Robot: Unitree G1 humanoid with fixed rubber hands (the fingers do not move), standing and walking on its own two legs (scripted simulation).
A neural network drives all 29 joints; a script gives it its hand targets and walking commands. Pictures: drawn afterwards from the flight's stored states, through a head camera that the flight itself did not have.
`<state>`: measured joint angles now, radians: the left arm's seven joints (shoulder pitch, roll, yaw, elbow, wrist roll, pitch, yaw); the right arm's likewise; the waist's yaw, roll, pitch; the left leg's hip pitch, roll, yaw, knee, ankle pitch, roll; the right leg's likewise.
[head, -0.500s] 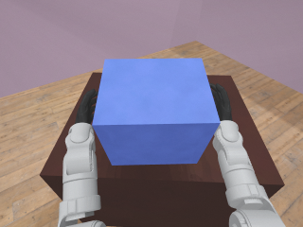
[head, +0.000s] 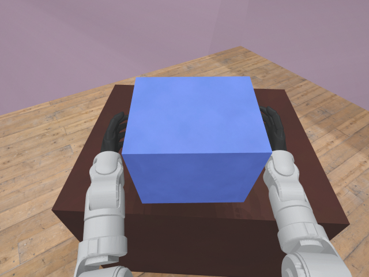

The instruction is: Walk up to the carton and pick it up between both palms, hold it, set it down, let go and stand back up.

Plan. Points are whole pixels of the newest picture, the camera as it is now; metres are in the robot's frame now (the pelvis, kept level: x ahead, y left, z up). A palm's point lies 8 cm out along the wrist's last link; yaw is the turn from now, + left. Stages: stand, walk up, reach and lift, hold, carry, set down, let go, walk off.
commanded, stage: set down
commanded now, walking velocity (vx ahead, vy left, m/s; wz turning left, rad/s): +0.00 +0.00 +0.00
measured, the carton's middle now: (193, 143) +0.40 -0.02 +0.09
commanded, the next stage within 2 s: none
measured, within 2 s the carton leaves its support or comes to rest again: neither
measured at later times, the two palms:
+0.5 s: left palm (130, 151) +0.38 +0.13 +0.09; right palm (277, 141) +0.37 -0.22 +0.10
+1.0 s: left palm (134, 157) +0.39 +0.13 +0.05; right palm (275, 145) +0.38 -0.22 +0.08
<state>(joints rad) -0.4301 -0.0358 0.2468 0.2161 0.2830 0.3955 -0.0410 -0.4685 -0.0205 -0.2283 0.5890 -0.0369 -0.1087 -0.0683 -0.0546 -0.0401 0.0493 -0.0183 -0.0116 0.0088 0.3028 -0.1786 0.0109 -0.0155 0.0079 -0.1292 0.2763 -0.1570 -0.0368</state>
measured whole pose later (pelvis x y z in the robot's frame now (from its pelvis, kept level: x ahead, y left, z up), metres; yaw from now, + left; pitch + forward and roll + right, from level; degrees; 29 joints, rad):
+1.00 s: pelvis +0.01 -0.01 +0.00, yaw -2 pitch +2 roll +0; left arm -0.54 -0.05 0.31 0.69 0.27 0.05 0.04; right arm -0.61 -0.07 -0.39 0.93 -0.15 -0.29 0.00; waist -0.03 -0.03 0.01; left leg -0.14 0.01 0.05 0.28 -0.17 0.00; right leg -0.16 0.03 -0.09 0.26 -0.14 -0.05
